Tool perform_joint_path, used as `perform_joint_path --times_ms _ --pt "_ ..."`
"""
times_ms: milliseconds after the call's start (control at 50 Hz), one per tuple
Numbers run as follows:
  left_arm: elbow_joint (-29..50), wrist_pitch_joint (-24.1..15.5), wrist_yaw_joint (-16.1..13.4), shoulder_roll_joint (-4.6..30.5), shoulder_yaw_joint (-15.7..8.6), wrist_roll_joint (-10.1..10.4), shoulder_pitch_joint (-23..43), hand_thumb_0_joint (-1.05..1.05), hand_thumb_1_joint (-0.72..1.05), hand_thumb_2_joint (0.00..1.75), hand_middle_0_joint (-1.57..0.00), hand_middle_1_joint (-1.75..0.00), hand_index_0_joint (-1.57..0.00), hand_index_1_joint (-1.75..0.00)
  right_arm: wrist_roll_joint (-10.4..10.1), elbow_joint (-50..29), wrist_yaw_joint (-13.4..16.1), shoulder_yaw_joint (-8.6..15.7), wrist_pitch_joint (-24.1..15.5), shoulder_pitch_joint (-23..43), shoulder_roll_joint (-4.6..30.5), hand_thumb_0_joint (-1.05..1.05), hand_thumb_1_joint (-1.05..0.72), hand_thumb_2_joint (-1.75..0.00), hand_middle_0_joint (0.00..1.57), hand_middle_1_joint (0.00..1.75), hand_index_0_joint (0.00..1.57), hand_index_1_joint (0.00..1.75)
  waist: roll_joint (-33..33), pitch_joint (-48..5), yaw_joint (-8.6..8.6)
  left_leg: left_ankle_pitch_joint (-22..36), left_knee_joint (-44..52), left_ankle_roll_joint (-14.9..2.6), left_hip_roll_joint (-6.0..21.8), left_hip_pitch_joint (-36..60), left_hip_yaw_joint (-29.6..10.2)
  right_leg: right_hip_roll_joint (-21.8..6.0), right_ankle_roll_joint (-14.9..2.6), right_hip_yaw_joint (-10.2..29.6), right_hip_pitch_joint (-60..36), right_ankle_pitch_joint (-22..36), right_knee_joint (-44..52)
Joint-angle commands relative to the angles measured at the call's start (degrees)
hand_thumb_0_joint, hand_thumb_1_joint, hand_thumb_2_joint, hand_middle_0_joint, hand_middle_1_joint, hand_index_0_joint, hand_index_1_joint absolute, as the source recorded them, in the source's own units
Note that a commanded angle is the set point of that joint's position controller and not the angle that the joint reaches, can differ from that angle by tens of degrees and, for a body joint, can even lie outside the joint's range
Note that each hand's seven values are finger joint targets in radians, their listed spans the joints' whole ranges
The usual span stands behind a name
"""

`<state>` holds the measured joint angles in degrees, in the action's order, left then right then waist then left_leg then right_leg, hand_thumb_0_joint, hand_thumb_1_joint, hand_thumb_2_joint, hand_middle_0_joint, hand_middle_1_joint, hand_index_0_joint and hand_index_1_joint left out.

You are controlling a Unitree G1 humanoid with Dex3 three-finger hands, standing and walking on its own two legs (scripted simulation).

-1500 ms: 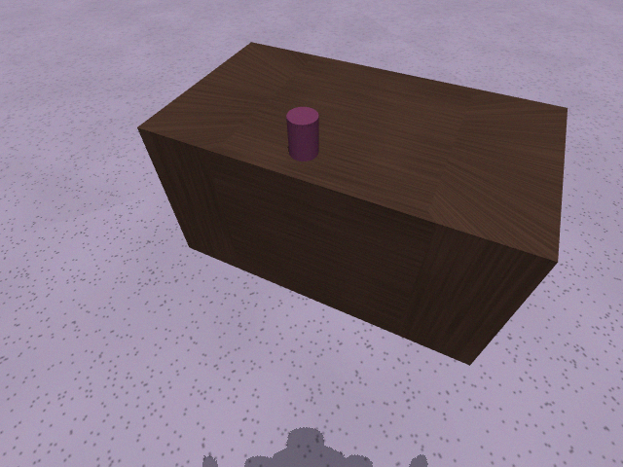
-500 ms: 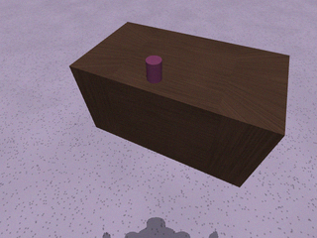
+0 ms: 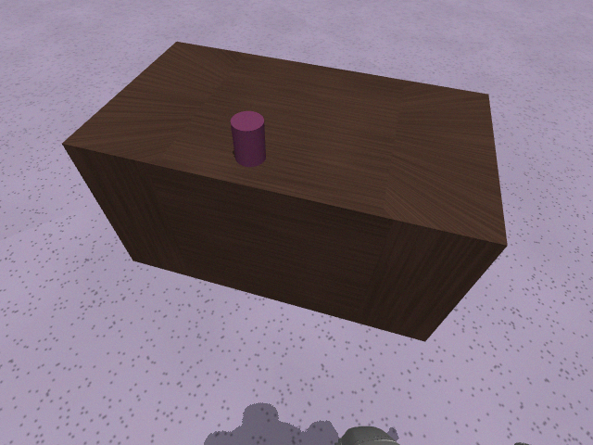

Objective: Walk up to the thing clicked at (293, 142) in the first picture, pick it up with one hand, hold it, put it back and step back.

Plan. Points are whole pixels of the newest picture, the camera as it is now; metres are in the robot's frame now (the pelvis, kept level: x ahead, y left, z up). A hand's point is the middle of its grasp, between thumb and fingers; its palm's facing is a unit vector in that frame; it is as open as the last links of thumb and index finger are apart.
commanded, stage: walk up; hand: left
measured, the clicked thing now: (249, 139) +0.81 +0.13 -0.12
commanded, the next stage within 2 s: none
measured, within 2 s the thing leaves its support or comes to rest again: neither
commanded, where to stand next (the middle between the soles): +0.35 +0.04 m, yaw -16 degrees
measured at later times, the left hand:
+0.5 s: hand (157, 338) +0.29 +0.25 -0.12, palm faces -0.15 -0.90 -0.41, open 7.4 cm
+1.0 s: hand (144, 297) +0.39 +0.31 -0.17, palm faces -0.26 -0.88 -0.40, open 7.4 cm
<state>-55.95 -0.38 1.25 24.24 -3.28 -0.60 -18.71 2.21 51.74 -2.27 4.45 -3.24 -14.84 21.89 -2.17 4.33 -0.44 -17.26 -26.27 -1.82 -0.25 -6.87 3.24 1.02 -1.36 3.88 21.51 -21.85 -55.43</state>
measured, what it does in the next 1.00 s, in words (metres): walks ahead: right foot, then left foot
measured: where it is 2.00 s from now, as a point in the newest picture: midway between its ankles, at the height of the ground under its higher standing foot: (279, 415)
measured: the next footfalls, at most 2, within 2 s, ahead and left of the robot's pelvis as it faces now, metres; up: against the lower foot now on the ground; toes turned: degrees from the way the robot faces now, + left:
right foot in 0.26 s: +0.23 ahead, -0.11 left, +0.00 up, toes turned -7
left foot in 0.68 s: +0.36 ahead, +0.16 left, +0.00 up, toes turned -11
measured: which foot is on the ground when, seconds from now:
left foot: down 0.00-0.28, up 0.30-0.66, down 0.68-1.00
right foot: up 0.00-0.24, down 0.26-0.68, up 0.70-0.96, down 0.98-1.00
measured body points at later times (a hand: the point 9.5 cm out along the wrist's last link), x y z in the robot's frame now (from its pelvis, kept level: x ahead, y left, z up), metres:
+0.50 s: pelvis +0.15 +0.00 -0.01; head +0.17 -0.02 +0.44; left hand +0.30 +0.29 -0.09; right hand +0.16 -0.31 -0.14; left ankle +0.20 +0.17 -0.68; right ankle +0.19 -0.11 -0.74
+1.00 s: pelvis +0.27 +0.05 -0.02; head +0.30 +0.05 +0.43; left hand +0.40 +0.35 -0.14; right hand +0.29 -0.27 -0.13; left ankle +0.32 +0.17 -0.74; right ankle +0.26 -0.07 -0.74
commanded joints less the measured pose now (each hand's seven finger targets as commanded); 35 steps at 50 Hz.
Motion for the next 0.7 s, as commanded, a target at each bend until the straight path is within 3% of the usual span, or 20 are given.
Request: perform_joint_path --times_ms 0,40,160,200,220,240,260,280,320,360,380,420,460,520,580,600,620,640,660,680 --pt "7.4 -2.9 0.7 8.7 -1.8 0.5 2.8 0.0 0.9 0.9 -0.2 -0.3 -0.2 -0.3 -0.5 -5.4 1.1 3.1 -1.3 -2.2 13.1 0.0 -0.9 -0.9 0.2 0.3 0.2 0.3 11.7 1.7 -2.25 27.2 10.8 -6.51 12.9 9.1 -8.5 -3.5 0.98 -1.9 11.8 2.9 4.4" --pt "9.4 -2.7 1.0 8.2 -1.7 0.4 6.1 0.0 0.9 0.9 -0.2 -0.3 -0.2 -0.3 -0.6 -6.1 1.3 3.1 -0.9 -4.4 13.2 0.0 -0.9 -0.9 0.2 0.3 0.2 0.3 10.4 2.7 -3.44 32.1 10.0 -6.63 12.5 9.2 -6.0 -3.0 0.56 -3.4 11.7 4.3 9.0" --pt "11.7 -2.5 1.2 7.8 -1.9 0.3 8.6 0.0 0.9 0.9 -0.2 -0.3 -0.2 -0.3 -0.4 -9.8 0.9 3.4 0.5 -4.0 14.2 0.0 -0.9 -0.9 0.2 0.3 0.2 0.3 9.2 1.6 -3.62 22.7 7.2 -5.19 12.3 1.9 -4.2 -1.8 -1.43 -7.7 -1.6 10.6 19.8" --pt "10.5 -3.0 0.7 8.4 -2.7 0.3 2.8 0.0 0.9 0.9 -0.2 -0.3 -0.2 -0.3 -0.8 -11.1 1.0 3.3 0.7 -2.6 13.9 0.0 -0.9 -0.9 0.2 0.3 0.2 0.3 5.9 -1.0 0.63 27.0 -1.0 -4.89 12.5 -0.3 -4.5 -1.5 -2.52 -6.0 -11.5 12.0 23.7" --pt "9.2 -3.5 0.1 10.4 -3.6 0.2 -2.2 0.0 0.9 0.9 -0.2 -0.3 -0.2 -0.3 -1.0 -11.8 0.9 2.5 0.7 -3.1 12.3 0.0 -0.9 -0.9 0.2 0.3 0.2 0.3 0.6 -4.5 3.33 28.0 -11.7 -3.34 9.4 -4.1 -1.2 -0.5 -3.33 -6.4 -21.3 13.0 26.6" --pt "8.4 -3.9 -0.6 14.0 -5.1 0.0 -8.9 0.0 0.9 0.9 -0.2 -0.3 -0.2 -0.3 -1.1 -12.1 0.8 1.8 0.5 -4.7 10.7 0.0 -0.9 -0.9 0.2 0.3 0.2 0.3 -7.1 -8.6 6.76 18.5 -27.3 -1.33 4.3 -11.6 1.2 -6.4 -5.95 4.9 -30.1 9.6 30.2" --pt "9.2 -3.9 -1.1 19.0 -6.5 0.6 -11.5 0.0 0.9 0.9 -0.2 -0.3 -0.2 -0.3 -1.5 -12.7 0.7 1.5 1.0 -8.1 9.9 0.0 -0.9 -0.9 0.2 0.3 0.2 0.3 -16.0 -12.7 6.74 -13.2 -43.2 1.09 -4.0 -25.4 -0.2 -24.1 -15.16 35.9 -36.4 4.5 37.4" --pt "10.9 -3.8 -1.5 18.5 -6.1 1.4 -7.1 0.0 0.9 0.9 -0.2 -0.3 -0.2 -0.3 -0.9 -10.8 1.3 2.6 1.9 -7.2 15.0 0.0 -0.9 -0.9 0.2 0.3 0.2 0.3 -6.4 -10.0 5.51 -16.6 -47.7 0.66 0.7 -25.0 -7.2 -26.0 -17.98 40.1 -27.7 -4.5 39.5" --pt "12.8 -3.9 -1.9 15.3 -5.0 1.7 0.5 0.0 0.9 0.9 -0.2 -0.3 -0.2 -0.3 -1.5 -9.0 0.8 2.5 2.4 -7.0 14.3 0.0 -0.9 -0.9 0.2 0.3 0.2 0.3 -0.7 -2.0 2.32 -9.0 -47.0 -0.16 4.3 -24.5 -8.5 -20.0 -13.97 25.4 -17.0 -6.8 40.5" --pt "13.3 -4.5 -1.8 12.7 -4.3 1.2 2.4 0.0 0.9 0.9 -0.2 -0.3 -0.2 -0.3 -0.9 -7.9 -0.1 2.3 2.8 -9.0 12.9 0.0 -0.9 -0.9 0.2 0.3 0.2 0.3 -2.4 1.6 -0.05 -4.3 -39.8 0.13 5.8 -21.7 -7.4 -13.8 -10.38 16.1 -9.4 -2.8 41.0" --pt "13.6 -4.9 -1.6 12.7 -4.3 0.8 2.2 0.0 0.9 0.9 -0.2 -0.3 -0.2 -0.3 -0.4 -7.6 -0.6 2.5 3.0 -9.9 12.5 0.0 -0.9 -0.9 0.2 0.3 0.2 0.3 -3.0 1.6 -0.35 -2.5 -38.5 0.66 5.5 -20.4 -6.2 -12.3 -10.29 13.4 -7.6 1.7 40.6" --pt "14.2 -5.5 -1.2 12.9 -4.4 0.6 1.3 0.0 0.9 0.9 -0.2 -0.3 -0.2 -0.3 -0.1 -7.7 -1.1 2.7 3.0 -9.9 11.9 0.0 -0.9 -0.9 0.2 0.3 0.2 0.3 -4.0 0.9 -0.62 -1.0 -33.2 1.74 5.9 -20.0 -4.9 -11.3 -10.23 10.9 -6.4 4.5 40.2" --pt "14.9 -5.5 -1.0 13.8 -4.9 0.1 1.4 0.0 0.9 0.9 -0.2 -0.3 -0.2 -0.3 0.2 -8.6 -1.5 2.8 2.7 -7.6 11.8 0.0 -0.9 -0.9 0.2 0.3 0.2 0.3 -4.9 0.8 0.06 -1.9 -25.5 3.01 6.5 -20.1 -3.5 -11.1 -11.09 9.9 -5.1 -1.0 40.4" --pt "15.1 -5.3 -0.6 15.0 -5.1 -0.5 0.6 0.0 0.9 0.9 -0.2 -0.3 -0.2 -0.3 0.6 -9.6 -1.8 3.2 1.8 -4.4 11.9 0.0 -0.9 -0.9 0.2 0.3 0.2 0.3 -6.5 0.7 1.12 -1.4 -19.2 2.95 6.4 -17.3 -2.4 -11.7 -10.96 11.2 -1.3 -7.2 39.6" --pt "15.1 -4.5 -0.8 14.0 -4.0 -0.7 2.2 0.0 0.9 0.9 -0.2 -0.3 -0.2 -0.3 0.1 -8.5 -0.8 3.1 1.0 -3.8 10.8 0.0 -0.9 -0.9 0.2 0.3 0.2 0.3 -6.2 -0.8 0.86 1.4 -13.5 2.26 4.5 -10.6 -1.3 -10.7 -9.94 9.3 1.7 1.7 34.2" --pt "15.5 -4.3 -1.0 14.4 -3.6 -0.5 4.6 0.0 0.9 0.9 -0.2 -0.3 -0.2 -0.3 0.1 -7.8 -0.2 3.1 0.7 -6.7 10.6 0.0 -0.9 -0.9 0.2 0.3 0.2 0.3 -6.0 -2.6 -1.85 5.6 -10.4 1.55 4.2 -4.2 -1.1 -10.9 -8.82 8.6 4.0 6.6 29.9" --pt "15.7 -3.8 -1.2 12.2 -2.7 -0.4 4.9 0.0 0.9 0.9 -0.2 -0.3 -0.2 -0.3 0.1 -6.8 0.4 3.3 0.2 -9.2 11.0 0.0 -0.9 -0.9 0.2 0.3 0.2 0.3 -2.8 -3.9 -3.37 5.6 -6.6 1.24 2.6 0.6 -0.8 -8.6 -7.2 6.7 5.4 10.7 23.4" --pt "15.4 -3.4 -1.4 8.8 -1.4 -0.2 2.5 0.0 0.9 0.9 -0.2 -0.3 -0.2 -0.3 0.5 -6.6 1.0 3.6 -0.3 -10.5 12.9 0.0 -0.9 -0.9 0.2 0.3 0.2 0.3 4.2 -4.7 -4.09 0.8 0.0 -0.07 4.7 2.5 -4.9 -5.1 -4.63 3.4 6.6 10.2 14.9" --pt "15.6 -3.2 -1.6 4.9 -0.2 0.4 -0.6 0.0 0.9 0.9 -0.2 -0.3 -0.2 -0.3 1.1 -7.6 1.3 4.2 -0.8 -9.9 17.2 0.0 -0.9 -0.9 0.2 0.3 0.2 0.3 17.4 -5.0 -2.92 0.6 8.2 -3.52 18.2 3.4 -24.8 2.2 -0.84 -0.3 11.7 1.4 2.4" --pt "13.7 -2.8 -2.4 9.5 -1.3 0.3 -1.4 0.0 0.9 0.9 -0.2 -0.3 -0.2 -0.3 -0.3 -8.8 1.3 4.5 -0.6 -6.4 20.1 0.0 -0.9 -0.9 0.2 0.3 0.2 0.3 14.6 -4.2 -2.14 -5.3 11.2 -10.15 25.2 -2.5 -33.2 2.6 -0.42 0.5 10.5 -11.3 -3.7"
